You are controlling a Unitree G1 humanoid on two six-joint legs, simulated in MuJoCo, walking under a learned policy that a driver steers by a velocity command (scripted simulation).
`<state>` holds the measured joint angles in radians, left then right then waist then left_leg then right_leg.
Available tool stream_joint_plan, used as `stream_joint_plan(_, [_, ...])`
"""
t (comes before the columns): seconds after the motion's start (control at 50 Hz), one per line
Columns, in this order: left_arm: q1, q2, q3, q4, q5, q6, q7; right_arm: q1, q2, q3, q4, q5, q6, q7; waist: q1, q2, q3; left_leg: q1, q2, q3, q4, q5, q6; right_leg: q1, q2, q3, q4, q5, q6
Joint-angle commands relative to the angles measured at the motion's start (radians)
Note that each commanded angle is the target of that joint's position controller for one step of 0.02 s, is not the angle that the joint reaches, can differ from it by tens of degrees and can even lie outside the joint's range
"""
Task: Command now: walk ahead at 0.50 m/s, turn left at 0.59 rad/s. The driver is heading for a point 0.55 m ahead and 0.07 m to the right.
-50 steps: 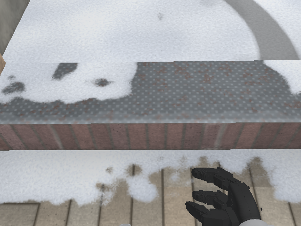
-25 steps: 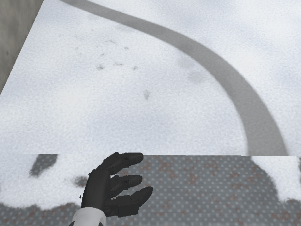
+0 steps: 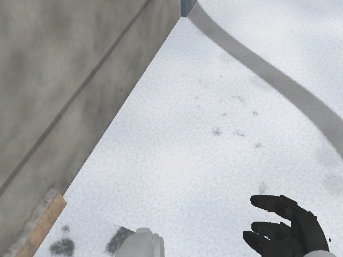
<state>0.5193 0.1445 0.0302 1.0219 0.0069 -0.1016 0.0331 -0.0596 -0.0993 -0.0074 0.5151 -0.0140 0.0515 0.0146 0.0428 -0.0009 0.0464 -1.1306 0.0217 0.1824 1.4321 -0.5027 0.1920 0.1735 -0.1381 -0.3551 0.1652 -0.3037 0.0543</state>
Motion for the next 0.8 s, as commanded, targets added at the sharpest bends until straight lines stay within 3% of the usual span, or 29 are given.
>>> stream_joint_plan(0.02, [-0.072,0.369,0.072,-0.139,-0.059,-0.017,-0.010,0.398,-0.153,-0.067,0.052,0.020,-0.016,0.004,-0.236,-0.211,-0.361,0.812,-0.184,0.018,-0.378,-0.009,0.055,-0.117,-0.185,0.085,0.532,1.701,-0.198])
stream_joint_plan(0.04, [-0.070,0.358,0.078,-0.221,-0.060,-0.042,-0.045,0.395,-0.254,-0.103,0.052,0.021,-0.018,-0.014,-0.224,-0.105,-0.421,1.025,-0.108,-0.381,-0.560,-0.240,0.101,-0.441,-0.086,0.116,0.872,1.308,-0.148])
stream_joint_plan(0.06, [-0.146,0.284,0.079,-0.282,-0.018,-0.068,-0.090,0.341,-0.348,-0.141,0.040,0.029,-0.003,-0.020,-0.198,0.167,-0.487,1.112,0.099,-1.029,-0.991,-0.549,0.206,-0.719,0.189,0.232,1.388,0.173,-0.074])
stream_joint_plan(0.08, [-0.134,0.157,0.057,-0.314,-0.004,-0.082,-0.106,0.282,-0.320,-0.135,0.027,-0.002,-0.006,-0.035,-0.144,0.063,-0.525,1.105,0.187,-1.167,-1.109,-0.511,0.127,-0.822,0.141,0.497,1.612,0.185,-0.075])
stream_joint_plan(0.1, [-0.166,0.125,0.050,-0.332,-0.022,-0.081,-0.090,0.260,-0.302,-0.131,0.072,-0.014,-0.029,-0.034,-0.137,-0.036,-0.444,0.983,0.209,-1.140,-1.106,-0.401,0.103,-0.838,0.144,0.478,1.755,0.220,-0.063])
stream_joint_plan(0.12, [-0.193,0.077,0.041,-0.375,-0.013,-0.077,-0.070,0.273,-0.265,-0.120,0.128,-0.019,-0.071,-0.035,-0.087,-0.090,-0.280,0.827,0.207,-1.026,-1.080,-0.234,0.065,-0.867,0.106,0.480,1.745,0.214,-0.069])
stream_joint_plan(0.14, [-0.253,0.026,0.018,-0.414,0.010,-0.066,-0.048,0.277,-0.206,-0.103,0.189,-0.024,-0.106,-0.036,-0.061,-0.118,-0.160,0.721,0.186,-0.890,-0.995,-0.050,0.073,-0.933,0.088,0.484,1.749,0.180,-0.086])
stream_joint_plan(0.16, [-0.244,-0.006,-0.002,-0.416,0.025,-0.048,-0.032,0.259,-0.161,-0.089,0.217,-0.041,-0.122,-0.036,-0.026,-0.126,-0.113,0.651,0.180,-0.759,-0.964,0.124,0.042,-0.940,0.083,0.509,1.761,0.189,-0.107])
stream_joint_plan(0.2, [-0.236,-0.001,-0.012,-0.422,0.052,-0.009,-0.018,0.316,-0.131,-0.074,0.282,-0.043,-0.153,-0.036,0.001,-0.097,-0.066,0.620,0.169,-0.583,-0.989,0.322,0.031,-0.978,0.089,0.553,1.691,0.123,-0.115])
stream_joint_plan(0.22, [-0.217,0.053,0.005,-0.422,0.046,0.016,-0.020,0.324,-0.155,-0.077,0.280,-0.033,-0.169,-0.038,0.011,-0.071,-0.036,0.644,0.140,-0.503,-1.068,0.246,0.023,-0.980,0.077,0.556,1.513,0.107,-0.116])
stream_joint_plan(0.24, [-0.214,0.089,0.020,-0.385,0.041,0.032,-0.019,0.329,-0.119,-0.060,0.275,-0.006,-0.179,-0.040,0.003,-0.071,-0.033,0.687,0.129,-0.452,-1.133,0.309,-0.010,-0.968,0.076,0.582,1.385,0.203,-0.126])
stream_joint_plan(0.28, [-0.310,0.124,0.033,-0.404,0.049,0.048,-0.031,0.392,-0.164,-0.068,0.304,0.008,-0.209,-0.038,-0.036,-0.037,-0.005,0.783,0.113,-0.350,-1.199,0.581,-0.053,-1.000,0.092,0.532,1.187,0.273,-0.125])
stream_joint_plan(0.3, [-0.340,0.115,0.033,-0.389,0.044,0.051,-0.040,0.405,-0.183,-0.073,0.315,0.015,-0.216,-0.035,-0.053,-0.036,-0.023,0.848,0.079,-0.267,-1.235,0.623,-0.082,-0.997,0.102,0.484,1.103,0.321,-0.136])
stream_joint_plan(0.34, [-0.415,0.105,0.038,-0.386,0.028,0.056,-0.059,0.527,-0.208,-0.078,0.350,0.022,-0.231,-0.030,-0.107,-0.021,-0.020,1.019,0.111,-0.230,-1.271,0.836,-0.122,-1.057,0.122,0.423,0.969,0.368,-0.150])
stream_joint_plan(0.36, [-0.428,0.093,0.035,-0.380,0.019,0.057,-0.070,0.531,-0.176,-0.071,0.355,0.021,-0.225,-0.027,-0.108,0.047,-0.031,1.093,0.096,-0.184,-1.261,0.897,-0.145,-1.056,0.127,0.404,0.894,0.387,-0.159])
stream_joint_plan(0.4, [-0.499,0.074,0.033,-0.389,0.020,0.062,-0.084,0.553,-0.163,-0.066,0.366,0.012,-0.219,-0.031,-0.129,0.087,-0.052,1.151,0.091,-0.137,-1.291,0.890,-0.170,-1.026,0.147,0.342,0.801,0.414,-0.169])
stream_joint_plan(0.46, [-0.596,0.053,0.021,-0.413,0.018,0.069,-0.121,0.579,-0.141,-0.054,0.385,-0.002,-0.203,-0.043,-0.144,0.119,-0.011,1.196,0.122,-0.107,-1.353,0.873,-0.154,-0.976,0.147,0.290,0.643,0.414,-0.180])
stream_joint_plan(0.5, [-0.639,0.070,0.019,-0.434,0.016,0.071,-0.120,0.574,-0.152,-0.056,0.382,0.003,-0.213,-0.051,-0.122,0.121,0.022,1.262,0.162,-0.079,-1.343,0.959,-0.162,-0.963,0.151,0.278,0.562,0.360,-0.190])
stream_joint_plan(0.54, [-0.593,0.074,0.012,-0.422,0.029,0.077,-0.112,0.558,-0.166,-0.049,0.384,0.011,-0.215,-0.063,-0.082,0.141,0.011,1.274,0.170,-0.040,-1.270,1.289,-0.174,-0.833,0.195,0.228,0.472,0.300,-0.212])
stream_joint_plan(0.6, [-0.407,0.126,0.023,-0.358,0.039,0.072,-0.098,0.571,-0.257,-0.061,0.380,0.012,-0.176,-0.099,-0.001,0.186,-0.084,1.322,0.214,-0.053,-0.971,1.690,-0.188,-0.629,0.283,0.214,0.414,0.166,-0.238])
stream_joint_plan(0.62, [-0.336,0.150,0.032,-0.335,0.049,0.056,-0.094,0.605,-0.279,-0.071,0.389,0.031,-0.168,-0.101,0.018,0.166,-0.106,1.290,0.217,-0.059,-0.821,1.593,-0.180,-0.534,0.292,0.233,0.311,0.202,-0.249])
stream_joint_plan(0.64, [-0.224,0.167,0.040,-0.293,0.061,0.038,-0.085,0.579,-0.296,-0.076,0.383,0.042,-0.160,-0.098,0.079,0.128,-0.140,1.178,0.187,-0.036,-0.625,1.394,-0.178,-0.341,0.251,0.275,0.167,0.372,-0.273])
stream_joint_plan(0.66, [-0.118,0.202,0.054,-0.275,0.081,0.031,-0.058,0.523,-0.246,-0.065,0.329,0.058,-0.170,-0.092,0.119,0.048,-0.223,0.868,0.100,-0.037,-0.320,0.729,-0.161,-0.024,0.055,0.438,0.271,0.720,-0.329])
stream_joint_plan(0.68, [-0.116,0.243,0.054,-0.282,0.072,0.023,-0.037,0.602,-0.119,-0.038,0.281,0.072,-0.168,-0.087,0.010,-0.180,-0.384,0.498,-0.039,-0.139,0.042,-0.200,-0.178,0.337,-0.264,0.743,0.481,1.566,-0.486])
stream_joint_plan(0.7, [-0.089,0.250,0.062,-0.303,0.018,0.026,-0.019,0.574,-0.171,-0.046,0.293,0.062,-0.157,-0.081,0.050,-0.018,-0.474,0.522,-0.065,-0.306,0.157,-0.052,-0.183,0.209,-0.301,0.790,0.375,1.544,-0.567])
stream_joint_plan(0.72, [-0.178,0.223,0.055,-0.322,0.006,0.027,-0.010,0.526,-0.178,-0.046,0.283,0.050,-0.151,-0.074,0.006,0.024,-0.348,0.545,-0.022,-0.323,0.098,0.058,-0.186,0.015,-0.239,0.699,0.267,1.245,-0.516])
stream_joint_plan(0.74, [-0.241,0.163,0.037,-0.334,0.009,0.025,-0.009,0.511,-0.201,-0.053,0.279,0.034,-0.145,-0.064,-0.039,0.064,-0.212,0.551,0.004,-0.286,-0.003,0.092,-0.189,-0.141,-0.168,0.619,0.205,1.053,-0.439])
stream_joint_plan(0.76, [-0.264,0.131,0.021,-0.337,0.010,0.017,-0.010,0.485,-0.209,-0.055,0.270,0.018,-0.129,-0.056,-0.067,0.086,-0.159,0.574,0.010,-0.285,-0.070,0.109,-0.200,-0.234,-0.128,0.573,0.172,0.985,-0.393])
stream_joint_plan(0.8, [-0.255,0.123,0.005,-0.329,0.005,-0.003,-0.011,0.494,-0.168,-0.050,0.272,-0.011,-0.077,-0.048,-0.098,0.049,-0.116,0.709,0.006,-0.257,-0.198,0.154,-0.218,-0.412,-0.076,0.480,0.135,0.992,-0.333])
